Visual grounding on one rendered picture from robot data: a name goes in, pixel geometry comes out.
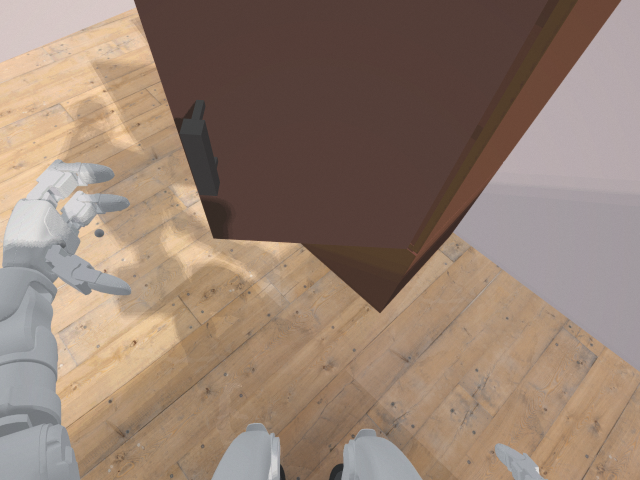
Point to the left robot hand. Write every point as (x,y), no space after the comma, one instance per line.
(35,227)

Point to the robot thigh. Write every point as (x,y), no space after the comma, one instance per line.
(376,458)
(253,455)

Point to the right robot thigh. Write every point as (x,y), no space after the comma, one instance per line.
(376,458)

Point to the cupboard door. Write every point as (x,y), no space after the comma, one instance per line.
(335,122)

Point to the left robot thigh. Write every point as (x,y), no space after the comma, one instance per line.
(253,455)

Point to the right robot hand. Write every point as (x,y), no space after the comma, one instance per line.
(521,466)

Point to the robot left upper arm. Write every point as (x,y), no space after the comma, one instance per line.
(41,452)

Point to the left robot forearm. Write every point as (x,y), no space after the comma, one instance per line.
(28,351)

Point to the handle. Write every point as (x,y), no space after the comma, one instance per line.
(196,142)

